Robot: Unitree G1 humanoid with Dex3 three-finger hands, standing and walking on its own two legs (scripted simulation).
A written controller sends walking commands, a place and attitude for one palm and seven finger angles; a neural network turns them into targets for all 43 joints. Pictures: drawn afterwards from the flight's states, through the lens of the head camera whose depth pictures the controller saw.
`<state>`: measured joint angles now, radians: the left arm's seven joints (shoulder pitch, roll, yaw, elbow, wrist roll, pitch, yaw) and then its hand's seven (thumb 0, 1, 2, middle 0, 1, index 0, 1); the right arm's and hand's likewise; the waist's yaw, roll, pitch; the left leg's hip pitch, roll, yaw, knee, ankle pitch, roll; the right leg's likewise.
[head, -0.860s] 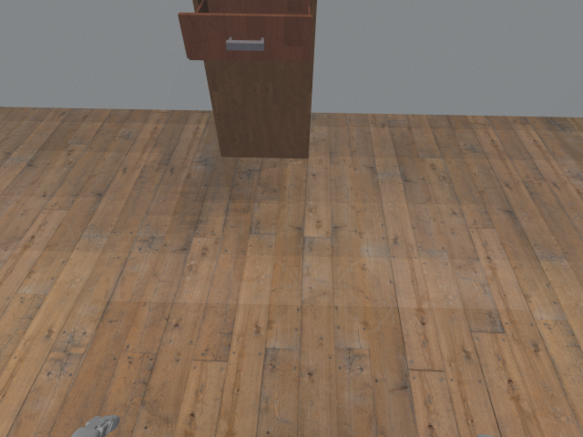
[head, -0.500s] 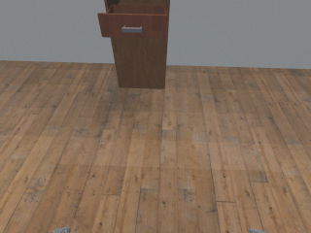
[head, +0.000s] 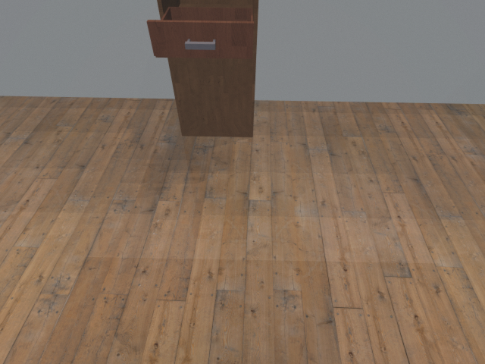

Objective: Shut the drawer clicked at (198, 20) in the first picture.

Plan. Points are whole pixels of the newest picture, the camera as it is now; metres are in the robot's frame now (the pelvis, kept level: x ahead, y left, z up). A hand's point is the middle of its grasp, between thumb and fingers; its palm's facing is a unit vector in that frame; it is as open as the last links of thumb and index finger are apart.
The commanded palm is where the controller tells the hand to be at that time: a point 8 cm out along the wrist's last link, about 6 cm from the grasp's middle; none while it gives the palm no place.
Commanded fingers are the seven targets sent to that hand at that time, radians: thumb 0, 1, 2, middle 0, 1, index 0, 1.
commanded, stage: stand and wait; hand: left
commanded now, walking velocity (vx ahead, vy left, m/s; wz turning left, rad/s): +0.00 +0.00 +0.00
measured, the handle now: (201, 43) +1.27 +0.24 -0.03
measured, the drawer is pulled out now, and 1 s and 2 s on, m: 0.30 0.30 0.30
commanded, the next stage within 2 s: look at it before walking up in 0.26 s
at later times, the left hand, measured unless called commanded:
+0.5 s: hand out of the picture +0.07 +0.25 -0.15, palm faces -0.04 -0.94 -0.33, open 7.3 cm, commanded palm none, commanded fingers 0.00 0.90 0.90 -0.20 -0.30 -0.20 -0.30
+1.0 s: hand out of the picture +0.08 +0.25 -0.15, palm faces -0.03 -0.94 -0.34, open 7.3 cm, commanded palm none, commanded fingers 0.00 0.90 0.90 -0.20 -0.30 -0.20 -0.30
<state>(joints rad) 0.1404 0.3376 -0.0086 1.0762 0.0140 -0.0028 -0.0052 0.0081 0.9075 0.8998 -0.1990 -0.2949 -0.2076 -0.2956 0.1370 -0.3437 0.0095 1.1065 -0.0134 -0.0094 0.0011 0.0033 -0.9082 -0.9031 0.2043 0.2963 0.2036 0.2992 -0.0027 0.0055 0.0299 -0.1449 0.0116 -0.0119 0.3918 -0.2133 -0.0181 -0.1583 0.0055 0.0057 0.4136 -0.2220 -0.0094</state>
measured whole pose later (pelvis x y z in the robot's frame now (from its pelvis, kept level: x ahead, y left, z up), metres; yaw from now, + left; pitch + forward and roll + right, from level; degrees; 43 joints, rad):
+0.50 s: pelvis +0.00 +0.00 +0.00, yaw +0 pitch -2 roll +0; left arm 0.14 0.33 -0.01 1.08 0.02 -0.01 -0.01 0.01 0.91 0.90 -0.20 -0.29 -0.21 -0.30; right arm 0.13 -0.34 0.01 1.11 -0.01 -0.01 0.00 0.00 -0.91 -0.90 0.20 0.30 0.20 0.30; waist 0.00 0.00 0.03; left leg -0.15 0.01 -0.01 0.38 -0.20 -0.01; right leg -0.16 0.00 0.01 0.40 -0.21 0.00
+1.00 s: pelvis +0.01 +0.00 +0.00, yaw +0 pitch -2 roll +0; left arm 0.14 0.34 -0.01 1.08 0.02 -0.01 0.00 0.01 0.91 0.90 -0.20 -0.29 -0.21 -0.30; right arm 0.11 -0.34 0.01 1.11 -0.01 -0.02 0.00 0.00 -0.91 -0.90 0.20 0.30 0.20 0.30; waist 0.00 0.00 0.03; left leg -0.13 0.01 -0.01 0.35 -0.20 -0.02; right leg -0.14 0.00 0.01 0.38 -0.21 -0.01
